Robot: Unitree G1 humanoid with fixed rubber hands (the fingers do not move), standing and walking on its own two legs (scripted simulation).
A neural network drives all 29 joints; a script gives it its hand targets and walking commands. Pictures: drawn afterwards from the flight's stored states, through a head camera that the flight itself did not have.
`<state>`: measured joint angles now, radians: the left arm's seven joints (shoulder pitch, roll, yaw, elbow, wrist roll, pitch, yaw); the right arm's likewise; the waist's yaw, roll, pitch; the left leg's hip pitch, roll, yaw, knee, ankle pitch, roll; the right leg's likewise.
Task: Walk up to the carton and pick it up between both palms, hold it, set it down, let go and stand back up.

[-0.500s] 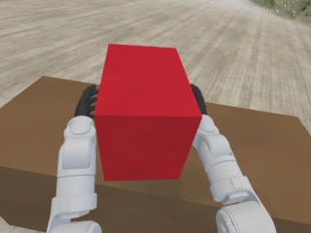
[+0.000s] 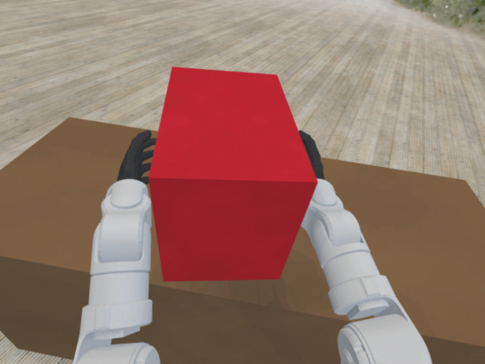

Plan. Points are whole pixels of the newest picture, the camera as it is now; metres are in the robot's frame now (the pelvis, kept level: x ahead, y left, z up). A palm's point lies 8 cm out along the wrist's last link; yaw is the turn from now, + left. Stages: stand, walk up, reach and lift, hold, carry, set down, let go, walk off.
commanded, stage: hold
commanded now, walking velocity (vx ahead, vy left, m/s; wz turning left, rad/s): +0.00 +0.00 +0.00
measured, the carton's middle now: (224, 170) +0.39 +0.01 +0.17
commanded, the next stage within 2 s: set down in 0.06 s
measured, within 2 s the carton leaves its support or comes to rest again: neither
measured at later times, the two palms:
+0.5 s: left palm (142, 184) +0.38 +0.14 +0.16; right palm (306, 190) +0.38 -0.14 +0.15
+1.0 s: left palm (153, 194) +0.40 +0.13 +0.12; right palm (304, 195) +0.39 -0.15 +0.12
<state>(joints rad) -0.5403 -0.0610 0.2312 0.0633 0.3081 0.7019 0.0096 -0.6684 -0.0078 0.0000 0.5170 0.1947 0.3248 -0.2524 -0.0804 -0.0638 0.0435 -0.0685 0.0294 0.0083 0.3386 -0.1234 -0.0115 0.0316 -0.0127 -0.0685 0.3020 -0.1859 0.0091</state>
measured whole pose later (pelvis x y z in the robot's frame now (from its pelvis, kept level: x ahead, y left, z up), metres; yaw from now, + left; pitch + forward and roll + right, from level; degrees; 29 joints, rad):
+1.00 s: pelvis +0.03 -0.01 +0.00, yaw -1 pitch -5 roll +0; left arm -0.53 -0.10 0.26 0.35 0.36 0.33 0.02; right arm -0.62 0.05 -0.15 0.77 0.00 -0.07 -0.18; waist -0.04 -0.09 0.07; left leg -0.08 0.04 0.01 0.29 -0.13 -0.03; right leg 0.02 0.00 -0.06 0.25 -0.19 0.00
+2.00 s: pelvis +0.04 -0.01 +0.00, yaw -3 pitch +9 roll +0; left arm -0.64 -0.10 0.41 0.85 0.36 -0.11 0.08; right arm -0.72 0.10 -0.51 1.01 -0.35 -0.29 -0.10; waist -0.01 -0.04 -0.05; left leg -0.32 0.06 0.05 0.29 -0.12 -0.03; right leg -0.25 0.01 -0.03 0.27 -0.17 -0.01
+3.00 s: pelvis +0.03 -0.01 -0.01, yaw -4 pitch +20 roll +0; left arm -0.75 -0.08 0.53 1.10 0.41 -0.32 0.13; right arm -0.81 0.09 -0.70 1.12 -0.53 -0.41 -0.07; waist 0.00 -0.02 -0.12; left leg -0.58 0.06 0.06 0.35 -0.11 -0.02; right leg -0.52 0.01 -0.02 0.36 -0.18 -0.01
